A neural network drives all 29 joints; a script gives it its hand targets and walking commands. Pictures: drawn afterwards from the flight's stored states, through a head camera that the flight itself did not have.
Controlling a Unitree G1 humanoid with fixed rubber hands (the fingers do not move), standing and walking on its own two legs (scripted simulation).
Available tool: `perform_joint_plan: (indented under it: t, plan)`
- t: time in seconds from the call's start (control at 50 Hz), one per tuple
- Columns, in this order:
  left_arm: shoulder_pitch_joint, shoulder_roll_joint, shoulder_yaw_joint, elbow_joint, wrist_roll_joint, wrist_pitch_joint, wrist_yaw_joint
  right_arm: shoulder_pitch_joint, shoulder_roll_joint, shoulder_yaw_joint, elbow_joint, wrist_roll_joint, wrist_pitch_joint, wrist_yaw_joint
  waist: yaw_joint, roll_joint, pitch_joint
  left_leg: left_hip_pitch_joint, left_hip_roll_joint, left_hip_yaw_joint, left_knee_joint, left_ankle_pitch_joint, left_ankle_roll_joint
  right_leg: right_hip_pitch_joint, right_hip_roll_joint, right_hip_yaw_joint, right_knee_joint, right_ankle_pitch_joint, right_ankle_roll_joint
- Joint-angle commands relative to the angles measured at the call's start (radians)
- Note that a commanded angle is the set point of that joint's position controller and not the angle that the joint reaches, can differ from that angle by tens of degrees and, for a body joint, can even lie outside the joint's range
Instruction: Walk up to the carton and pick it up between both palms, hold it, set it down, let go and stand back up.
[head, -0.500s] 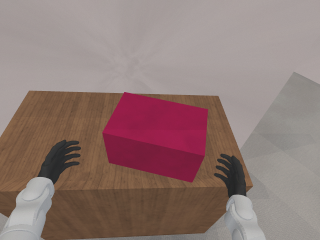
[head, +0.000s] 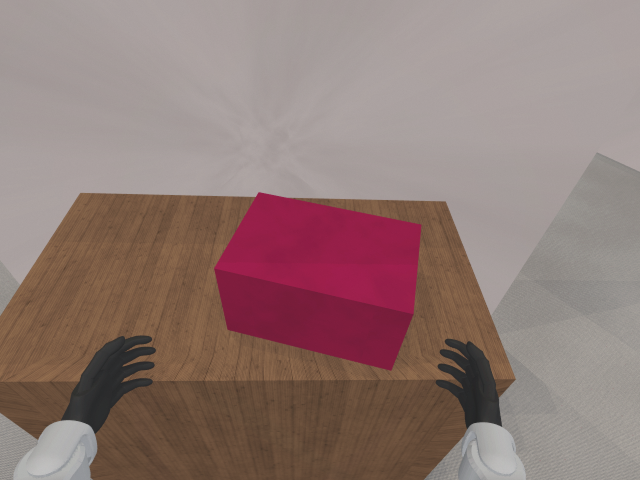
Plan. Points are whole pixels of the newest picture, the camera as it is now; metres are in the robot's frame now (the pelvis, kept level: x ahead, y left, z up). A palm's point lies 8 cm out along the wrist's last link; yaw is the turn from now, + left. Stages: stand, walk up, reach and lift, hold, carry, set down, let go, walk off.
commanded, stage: set down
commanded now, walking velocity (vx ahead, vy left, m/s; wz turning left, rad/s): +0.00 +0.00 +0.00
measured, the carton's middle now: (322, 278) +0.44 +0.00 -0.04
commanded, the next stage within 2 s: let go in 1.82 s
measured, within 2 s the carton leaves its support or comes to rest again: neither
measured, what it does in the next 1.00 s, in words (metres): stands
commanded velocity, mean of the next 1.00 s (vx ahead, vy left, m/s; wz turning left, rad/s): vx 0.00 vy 0.00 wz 0.00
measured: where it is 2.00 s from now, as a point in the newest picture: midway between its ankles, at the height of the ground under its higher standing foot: outside the picture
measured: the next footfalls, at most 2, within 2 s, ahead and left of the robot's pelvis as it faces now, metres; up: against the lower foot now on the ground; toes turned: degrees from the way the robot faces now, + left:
none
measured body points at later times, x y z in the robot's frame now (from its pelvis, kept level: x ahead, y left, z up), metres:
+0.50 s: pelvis +0.02 +0.00 +0.00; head +0.02 +0.01 +0.45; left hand +0.21 +0.26 -0.04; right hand +0.21 -0.21 -0.05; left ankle +0.01 +0.09 -0.74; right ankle +0.00 -0.14 -0.74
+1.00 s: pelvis +0.02 -0.02 +0.01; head +0.01 -0.02 +0.46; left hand +0.20 +0.22 -0.06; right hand +0.19 -0.23 -0.07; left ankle +0.01 +0.09 -0.74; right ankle +0.00 -0.14 -0.74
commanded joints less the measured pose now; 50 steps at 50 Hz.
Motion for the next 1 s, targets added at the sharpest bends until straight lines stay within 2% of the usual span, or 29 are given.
perform_joint_plan:
  t: [0.0, 0.02, 0.04, 0.06, 0.12, 0.18, 0.3, 0.32, 0.34, 0.38, 0.52, 0.78, 0.88, 0.9, 0.94, 0.96, 0.98]
  plan:
    - [-0.199, 0.192, 0.081, -0.163, 0.002, -0.029, 0.003, -0.144, -0.063, -0.022, -0.187, -0.003, -0.034, 0.005, -0.011, 0.095, -0.086, -0.064, 0.022, -0.04, -0.142, 0.157, -0.064, 0.008, -0.006, 0.062, -0.093, 0.033, -0.07]
    - [-0.183, 0.18, 0.074, -0.129, 0.015, -0.02, 0.005, -0.143, -0.079, -0.021, -0.151, -0.011, -0.033, 0.008, -0.024, 0.098, -0.069, -0.058, 0.02, -0.04, -0.138, 0.163, -0.066, 0.004, -0.004, 0.06, -0.093, 0.03, -0.07]
    - [-0.198, 0.191, 0.084, -0.143, 0.01, -0.024, 0.002, -0.153, -0.063, -0.017, -0.175, -0.012, -0.036, 0.007, -0.014, 0.083, -0.084, -0.065, 0.017, -0.034, -0.14, 0.156, -0.06, 0.012, -0.008, 0.064, -0.093, 0.035, -0.065]
    - [-0.179, 0.174, 0.08, -0.124, 0.026, -0.018, 0.006, -0.143, -0.078, -0.018, -0.141, -0.018, -0.035, 0.012, -0.019, 0.092, -0.074, -0.055, 0.019, -0.038, -0.142, 0.169, -0.064, 0.007, -0.004, 0.059, -0.091, 0.033, -0.066]
    - [-0.183, 0.167, 0.087, -0.119, 0.041, -0.013, 0.012, -0.162, -0.084, -0.019, -0.126, -0.022, -0.047, 0.022, 0.001, 0.084, -0.084, -0.039, 0.018, -0.032, -0.148, 0.188, -0.069, 0.011, 0.001, 0.058, -0.104, 0.038, -0.066]
    - [-0.155, 0.146, 0.079, -0.108, 0.06, -0.005, 0.017, -0.153, -0.092, -0.021, -0.093, -0.028, -0.069, 0.033, -0.003, 0.091, -0.091, -0.012, 0.016, -0.03, -0.144, 0.244, -0.08, 0.016, 0.008, 0.051, -0.104, 0.077, -0.065]
    - [-0.1, 0.109, 0.089, -0.106, 0.113, 0.0, 0.03, -0.108, -0.123, -0.025, 0.002, -0.032, -0.133, 0.059, 0.011, 0.094, -0.119, 0.044, 0.014, -0.031, -0.131, 0.37, -0.1, 0.026, 0.027, 0.038, -0.102, 0.158, -0.063]
    - [-0.099, 0.114, 0.092, -0.123, 0.11, -0.007, 0.029, -0.105, -0.113, -0.026, -0.011, -0.029, -0.15, 0.059, 0.009, 0.083, -0.128, 0.049, 0.012, -0.027, -0.125, 0.383, -0.101, 0.029, 0.026, 0.038, -0.103, 0.177, -0.06]
    - [-0.092, 0.101, 0.087, -0.092, 0.125, 0.0, 0.032, -0.107, -0.125, -0.028, 0.038, -0.031, -0.156, 0.065, 0.006, 0.095, -0.115, 0.059, 0.012, -0.029, -0.127, 0.392, -0.106, 0.015, 0.031, 0.034, -0.106, 0.177, -0.061]
    - [-0.065, 0.093, 0.086, -0.105, 0.132, 0.0, 0.035, -0.076, -0.128, -0.027, 0.048, -0.032, -0.179, 0.071, 0.002, 0.083, -0.12, 0.077, 0.01, -0.027, -0.124, 0.427, -0.11, 0.021, 0.036, 0.027, -0.106, 0.211, -0.056]
    - [-0.018, 0.059, 0.081, -0.118, 0.167, 0.019, 0.052, -0.039, -0.147, -0.034, 0.111, -0.042, -0.227, 0.1, 0.009, 0.091, -0.112, 0.117, 0.006, -0.022, -0.116, 0.499, -0.123, 0.006, 0.049, 0.01, -0.113, 0.275, -0.054]
    - [-0.009, 0.001, 0.079, -0.083, 0.219, 0.088, 0.072, -0.018, -0.154, -0.032, 0.184, -0.082, -0.217, 0.125, 0.004, 0.077, -0.091, 0.117, -0.002, -0.007, -0.134, 0.447, -0.109, -0.006, 0.034, 0.003, -0.129, 0.301, -0.042]
    - [-0.014, -0.019, 0.088, -0.075, 0.238, 0.118, 0.071, -0.021, -0.143, -0.024, 0.168, -0.1, -0.201, 0.124, 0.001, 0.046, -0.083, 0.106, -0.008, 0.0, -0.15, 0.397, -0.089, 0.009, 0.022, 0.003, -0.137, 0.306, -0.03]
    - [-0.024, -0.034, 0.085, -0.063, 0.248, 0.127, 0.074, -0.03, -0.147, -0.023, 0.192, -0.104, -0.194, 0.128, 0.001, 0.059, -0.07, 0.106, -0.006, -0.001, -0.157, 0.382, -0.09, 0.002, 0.025, -0.001, -0.137, 0.28, -0.031]
    - [-0.031, -0.031, 0.089, -0.078, 0.248, 0.134, 0.076, -0.026, -0.138, -0.025, 0.158, -0.113, -0.189, 0.127, 0.006, 0.036, -0.077, 0.099, -0.006, 0.001, -0.158, 0.363, -0.079, 0.01, 0.021, 0.002, -0.14, 0.27, -0.029]
    - [-0.032, -0.042, 0.087, -0.054, 0.262, 0.144, 0.079, -0.037, -0.144, -0.026, 0.182, -0.118, -0.18, 0.13, 0.003, 0.049, -0.063, 0.103, -0.006, 0.001, -0.164, 0.354, -0.078, 0.002, 0.021, 0.004, -0.143, 0.262, -0.03]
    - [-0.037, -0.032, 0.093, -0.076, 0.249, 0.141, 0.076, -0.027, -0.129, -0.019, 0.144, -0.117, -0.182, 0.124, 0.003, 0.024, -0.075, 0.092, -0.009, 0.006, -0.161, 0.342, -0.07, 0.016, 0.017, 0.006, -0.141, 0.267, -0.024]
